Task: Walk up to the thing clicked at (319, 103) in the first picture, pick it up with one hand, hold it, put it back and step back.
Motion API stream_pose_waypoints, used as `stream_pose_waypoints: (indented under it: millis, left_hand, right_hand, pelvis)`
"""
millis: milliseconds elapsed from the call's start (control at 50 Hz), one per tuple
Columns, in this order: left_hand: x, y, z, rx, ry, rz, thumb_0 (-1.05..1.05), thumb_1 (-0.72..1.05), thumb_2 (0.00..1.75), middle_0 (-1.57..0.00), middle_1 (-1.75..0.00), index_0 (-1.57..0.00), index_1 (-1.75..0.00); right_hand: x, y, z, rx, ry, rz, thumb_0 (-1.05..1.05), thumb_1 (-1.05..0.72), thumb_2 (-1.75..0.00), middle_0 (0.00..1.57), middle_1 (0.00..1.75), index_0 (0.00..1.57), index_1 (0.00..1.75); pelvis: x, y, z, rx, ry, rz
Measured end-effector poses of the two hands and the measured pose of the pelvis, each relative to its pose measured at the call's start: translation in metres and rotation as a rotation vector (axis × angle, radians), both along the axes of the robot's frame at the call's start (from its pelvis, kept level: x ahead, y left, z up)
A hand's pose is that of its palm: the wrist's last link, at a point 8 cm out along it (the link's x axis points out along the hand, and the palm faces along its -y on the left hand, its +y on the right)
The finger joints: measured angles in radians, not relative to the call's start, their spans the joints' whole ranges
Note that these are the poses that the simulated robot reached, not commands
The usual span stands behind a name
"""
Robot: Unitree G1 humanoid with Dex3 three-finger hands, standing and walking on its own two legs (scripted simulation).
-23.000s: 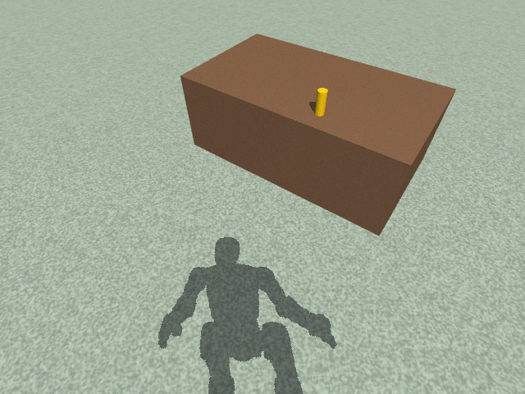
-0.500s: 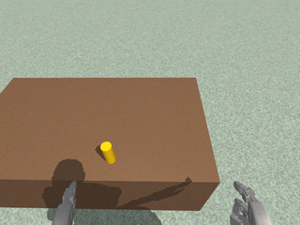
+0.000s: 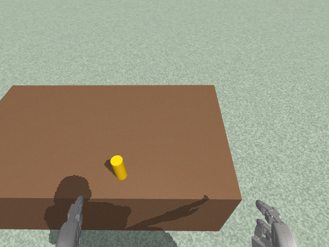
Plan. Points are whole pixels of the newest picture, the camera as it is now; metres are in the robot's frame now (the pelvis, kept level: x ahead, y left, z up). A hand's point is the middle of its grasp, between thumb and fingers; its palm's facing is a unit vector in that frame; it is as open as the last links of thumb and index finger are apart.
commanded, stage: home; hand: left
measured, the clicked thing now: (119, 168) +0.45 +0.20 -0.21
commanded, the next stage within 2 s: stand in 1.32 s
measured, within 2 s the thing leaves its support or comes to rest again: neither
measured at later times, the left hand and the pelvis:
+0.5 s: hand (97, 238) +0.18 +0.18 -0.04, palm faces +0.12 -0.96 -0.24, open 17.4 cm; pelvis +0.00 +0.00 +0.00, yaw +0 degrees
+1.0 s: hand (95, 240) +0.17 +0.18 -0.04, palm faces +0.13 -0.95 -0.27, open 17.5 cm; pelvis +0.00 +0.00 +0.00, yaw +0 degrees
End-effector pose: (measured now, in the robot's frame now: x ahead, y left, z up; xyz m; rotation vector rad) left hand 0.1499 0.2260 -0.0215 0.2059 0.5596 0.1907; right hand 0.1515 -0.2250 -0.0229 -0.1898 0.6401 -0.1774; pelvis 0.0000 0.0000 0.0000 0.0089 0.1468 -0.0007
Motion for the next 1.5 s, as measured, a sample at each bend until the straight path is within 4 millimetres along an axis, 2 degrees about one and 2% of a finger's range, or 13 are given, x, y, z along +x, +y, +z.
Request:
stream_pose_waypoints:
  millis: [760, 920, 1020, 1160, 1380, 1440, 1500]
  left_hand:
    - [0.003, -0.003, 0.0, -0.004, 0.012, 0.001, -0.01, -0.53, 0.07, -0.06, -0.06, -0.06, -0.06]
    - [0.0, -0.001, 0.003, 0.015, 0.01, 0.011, -0.01, -0.54, 0.06, -0.06, -0.06, -0.06, -0.06]
    - [-0.003, 0.0, 0.003, 0.03, 0.024, 0.018, -0.01, -0.55, 0.06, -0.06, -0.06, -0.06, -0.06]
    - [-0.005, 0.0, 0.004, 0.042, 0.044, 0.024, -0.01, -0.57, 0.04, -0.06, -0.06, -0.06, -0.06]
    - [-0.012, -0.003, 0.005, 0.036, 0.068, 0.039, -0.01, -0.56, 0.05, -0.06, -0.06, -0.06, -0.06]
    - [-0.015, 0.005, -0.009, 0.103, 0.129, -0.061, -0.01, -0.55, 0.05, -0.06, -0.06, -0.06, -0.06]
    - [-0.026, 0.022, -0.028, 0.127, 0.244, -0.092, 0.0, -0.52, 0.08, -0.08, -0.08, -0.08, -0.08]
  right_hand:
    - [0.002, -0.002, -0.001, -0.001, 0.011, 0.0, 0.01, -0.9, -0.9, 0.2, 0.3, 0.2, 0.3]
    - [-0.001, -0.014, -0.031, -0.034, 0.118, -0.029, 0.01, -0.9, -0.9, 0.2, 0.3, 0.2, 0.3]
    - [-0.007, -0.016, -0.042, -0.04, 0.154, -0.044, 0.01, -0.9, -0.9, 0.2, 0.3, 0.2, 0.3]
    - [-0.01, -0.015, -0.047, -0.034, 0.14, -0.047, 0.01, -0.9, -0.9, 0.2, 0.3, 0.2, 0.3]
    - [-0.005, -0.014, -0.041, -0.035, 0.077, -0.021, 0.01, -0.9, -0.9, 0.2, 0.3, 0.2, 0.3]
    - [-0.006, -0.019, -0.049, -0.081, 0.149, 0.08, 0.01, -0.9, -0.9, 0.2, 0.3, 0.2, 0.3]
    - [-0.014, -0.033, -0.058, -0.09, 0.244, 0.11, 0.01, -0.9, -0.9, 0.2, 0.3, 0.2, 0.3]
  pelvis:
    - [0.004, -0.002, 0.0, 0.001, 0.007, 0.0]
    - [0.004, -0.002, 0.001, -0.016, -0.011, 0.006]
    - [0.003, -0.002, 0.001, -0.021, -0.018, 0.009]
    - [-0.001, -0.002, 0.003, -0.022, -0.028, 0.011]
    - [-0.007, -0.005, 0.005, -0.022, -0.039, 0.016]
    - [-0.01, -0.006, 0.007, -0.013, -0.085, 0.017]
    - [-0.01, -0.007, 0.009, -0.004, -0.115, 0.019]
